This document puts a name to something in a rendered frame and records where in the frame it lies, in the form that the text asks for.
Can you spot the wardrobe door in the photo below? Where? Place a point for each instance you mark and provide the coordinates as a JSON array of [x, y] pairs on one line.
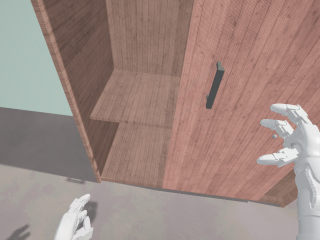
[[284, 186], [270, 51]]

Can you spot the handle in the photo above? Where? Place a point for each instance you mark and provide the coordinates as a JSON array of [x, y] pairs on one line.
[[215, 85]]

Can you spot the right robot hand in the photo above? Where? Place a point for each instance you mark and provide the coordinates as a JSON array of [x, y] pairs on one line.
[[306, 137]]

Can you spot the left robot hand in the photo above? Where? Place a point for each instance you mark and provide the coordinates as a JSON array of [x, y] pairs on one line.
[[70, 221]]

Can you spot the right robot forearm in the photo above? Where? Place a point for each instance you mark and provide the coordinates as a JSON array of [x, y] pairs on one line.
[[307, 180]]

